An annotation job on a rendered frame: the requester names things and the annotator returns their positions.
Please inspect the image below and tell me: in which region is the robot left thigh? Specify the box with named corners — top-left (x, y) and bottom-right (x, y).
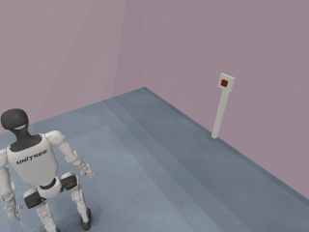
top-left (23, 188), bottom-right (51, 218)

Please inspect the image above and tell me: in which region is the button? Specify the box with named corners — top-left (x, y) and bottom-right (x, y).
top-left (220, 79), bottom-right (228, 87)

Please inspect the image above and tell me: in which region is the panel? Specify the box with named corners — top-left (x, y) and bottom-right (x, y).
top-left (211, 73), bottom-right (235, 139)

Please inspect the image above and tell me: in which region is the right robot forearm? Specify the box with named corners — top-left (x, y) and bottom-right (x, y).
top-left (73, 151), bottom-right (90, 172)

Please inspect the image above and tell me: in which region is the left robot forearm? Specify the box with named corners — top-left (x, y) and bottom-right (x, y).
top-left (0, 191), bottom-right (16, 213)

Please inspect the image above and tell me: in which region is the robot left hand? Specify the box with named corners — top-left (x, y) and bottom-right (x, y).
top-left (7, 205), bottom-right (23, 222)

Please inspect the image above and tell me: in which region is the robot head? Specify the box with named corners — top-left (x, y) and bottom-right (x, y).
top-left (0, 108), bottom-right (42, 153)

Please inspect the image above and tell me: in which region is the robot right upper arm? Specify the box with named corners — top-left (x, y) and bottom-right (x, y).
top-left (44, 130), bottom-right (79, 164)

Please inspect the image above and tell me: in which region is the robot left upper arm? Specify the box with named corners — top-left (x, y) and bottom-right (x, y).
top-left (0, 148), bottom-right (16, 197)

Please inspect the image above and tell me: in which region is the robot right hand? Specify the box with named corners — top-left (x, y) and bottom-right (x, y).
top-left (80, 166), bottom-right (94, 180)

